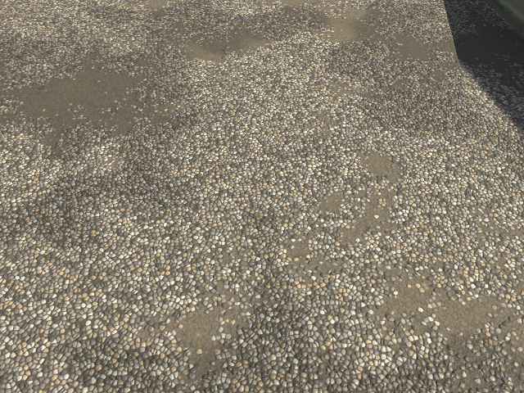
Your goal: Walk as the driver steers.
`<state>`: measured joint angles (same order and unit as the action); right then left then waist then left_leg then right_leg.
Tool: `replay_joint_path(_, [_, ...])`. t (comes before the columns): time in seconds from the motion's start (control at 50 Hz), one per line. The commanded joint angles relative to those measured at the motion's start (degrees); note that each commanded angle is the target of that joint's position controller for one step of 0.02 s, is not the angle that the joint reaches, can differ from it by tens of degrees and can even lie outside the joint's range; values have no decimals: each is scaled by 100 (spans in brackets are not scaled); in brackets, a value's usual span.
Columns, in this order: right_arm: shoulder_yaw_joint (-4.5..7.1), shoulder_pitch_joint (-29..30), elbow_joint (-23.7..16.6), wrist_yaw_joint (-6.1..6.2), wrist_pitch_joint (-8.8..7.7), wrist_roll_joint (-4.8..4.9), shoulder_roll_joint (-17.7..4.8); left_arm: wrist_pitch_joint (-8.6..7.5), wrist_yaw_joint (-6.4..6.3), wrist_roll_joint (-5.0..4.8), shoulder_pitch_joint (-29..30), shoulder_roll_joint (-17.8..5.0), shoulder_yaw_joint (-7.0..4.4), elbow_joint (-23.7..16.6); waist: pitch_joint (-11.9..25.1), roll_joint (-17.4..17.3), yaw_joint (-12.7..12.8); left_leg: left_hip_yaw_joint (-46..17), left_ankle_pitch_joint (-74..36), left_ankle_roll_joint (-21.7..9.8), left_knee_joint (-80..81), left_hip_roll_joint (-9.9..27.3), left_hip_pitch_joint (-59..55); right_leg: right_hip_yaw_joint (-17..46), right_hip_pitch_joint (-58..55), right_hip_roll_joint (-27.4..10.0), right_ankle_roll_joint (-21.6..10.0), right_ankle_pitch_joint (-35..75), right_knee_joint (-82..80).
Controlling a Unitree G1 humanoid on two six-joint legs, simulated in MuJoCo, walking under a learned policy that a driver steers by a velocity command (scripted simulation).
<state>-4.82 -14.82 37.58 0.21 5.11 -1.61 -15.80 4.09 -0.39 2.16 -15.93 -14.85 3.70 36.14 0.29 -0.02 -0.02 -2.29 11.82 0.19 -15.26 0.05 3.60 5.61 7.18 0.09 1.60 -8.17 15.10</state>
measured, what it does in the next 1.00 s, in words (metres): stands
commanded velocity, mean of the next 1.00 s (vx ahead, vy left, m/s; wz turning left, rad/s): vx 0.26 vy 0.00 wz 0.00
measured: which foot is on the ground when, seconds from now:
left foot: down 0.00-1.00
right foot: down 0.00-1.00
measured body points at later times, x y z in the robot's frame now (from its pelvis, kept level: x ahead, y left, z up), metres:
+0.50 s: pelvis -0.01 +0.01 +0.00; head -0.01 +0.01 +0.45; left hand +0.12 +0.23 -0.11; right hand +0.11 -0.22 -0.11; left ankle -0.04 +0.12 -0.75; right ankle +0.00 -0.14 -0.75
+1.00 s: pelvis +0.00 +0.00 +0.00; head +0.01 +0.00 +0.45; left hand +0.21 +0.20 -0.06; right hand +0.20 -0.21 -0.07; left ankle -0.04 +0.13 -0.75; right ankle +0.00 -0.14 -0.75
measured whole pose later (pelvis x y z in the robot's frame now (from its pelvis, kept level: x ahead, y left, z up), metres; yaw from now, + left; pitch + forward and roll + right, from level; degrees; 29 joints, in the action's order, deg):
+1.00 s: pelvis +0.00 +0.00 +0.00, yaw +1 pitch +0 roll +0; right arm -8.0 -8.0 29.1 0.1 4.1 -4.8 -15.4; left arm 2.1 0.3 4.7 -7.8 -14.6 7.7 27.6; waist 0.2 -0.4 -0.3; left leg -3.7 14.1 0.5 -19.1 -0.2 5.0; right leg 5.0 8.8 0.2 1.5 -11.0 19.7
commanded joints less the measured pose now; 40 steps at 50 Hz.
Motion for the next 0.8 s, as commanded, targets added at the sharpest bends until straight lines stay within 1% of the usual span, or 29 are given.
replay_joint_path(0.02, [181, 6, -323, 38, -60, 4, -616, -83, -30, 0, -6, -588, -184, -380, 90, -4, -11, -438, -1096, -245, 201, 318, -124, 267, 130, -304, -302, 1032, -151])
replay_joint_path(0.26, [198, -154, -119, 76, -32, 19, -530, -99, -58, -16, -211, -526, -212, -295, -10, 6, -19, -472, -1128, -320, 332, 289, -183, 215, 254, -292, -229, 772, -200])
replay_joint_path(0.28, [178, -199, -94, 82, -27, 2, -486, -97, -62, -1, -256, -489, -196, -284, 61, 2, -15, -463, -837, -322, 386, 269, -206, 195, 215, -277, -226, 537, -239])
replay_joint_path(0.3, [160, -174, -104, 89, -24, -8, -444, -94, -67, 9, -230, -459, -181, -302, 12, 9, -16, -455, -513, -320, 445, 242, -160, 177, 238, -257, -221, 334, -273])
replay_joint_path(0.34, [117, 13, -216, 113, -44, -39, -389, -107, -88, 44, -51, -413, -142, -425, -112, 5, -16, -445, -213, -297, 484, 194, -19, 138, 308, -216, -190, 252, -262])
replay_joint_path(0.38, [82, 93, -305, 134, -73, -67, -385, -139, -104, 75, 11, -400, -102, -526, -95, -20, -15, -443, -175, -299, 451, 164, 4, 90, 319, -175, -168, 273, -187])
replay_joint_path(0.5, [-5, 259, -564, 152, -84, -142, -421, -243, -68, 141, 186, -375, 15, -814, -12, -31, -36, -465, -577, -354, 207, 154, -106, -22, 435, -89, -128, 427, 61])
replay_joint_path(0.66, [-89, 566, -896, 109, -96, -254, -429, -284, -8, 204, 559, -404, 127, -1127, 197, 1, -40, -458, -1121, -278, -69, 160, -159, 28, 290, -148, -150, 1068, 246])
replay_joint_path(0.8, [-129, 835, -1158, 48, -142, -307, -444, -286, 24, 240, 898, -448, 187, -1296, 376, 32, -32, -482, -1196, -172, -202, 202, -128, 123, 142, -240, -199, 1403, 321])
